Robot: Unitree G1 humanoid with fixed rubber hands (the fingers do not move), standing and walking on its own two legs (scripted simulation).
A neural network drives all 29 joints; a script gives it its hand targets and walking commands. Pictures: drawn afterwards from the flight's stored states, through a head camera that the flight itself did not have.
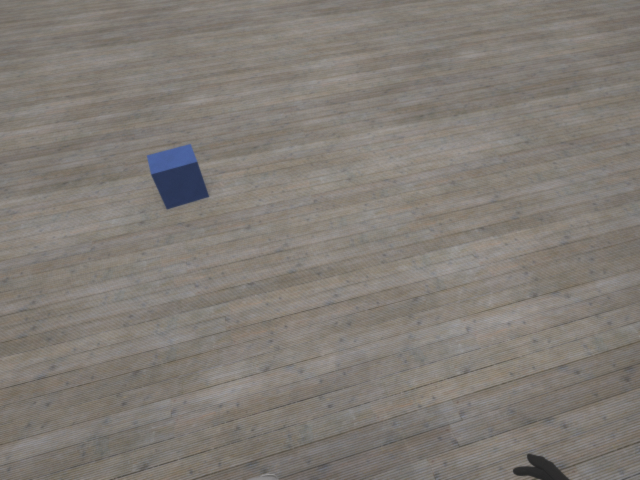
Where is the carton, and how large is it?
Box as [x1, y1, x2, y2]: [147, 144, 208, 208]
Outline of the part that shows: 190,144 147,155 152,177 166,208 208,196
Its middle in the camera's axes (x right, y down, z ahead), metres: -0.68 -0.30 +1.84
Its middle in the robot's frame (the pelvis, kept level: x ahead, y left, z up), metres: +1.54 +0.67 -0.63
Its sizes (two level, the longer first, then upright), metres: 0.203 0.160 0.206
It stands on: the floor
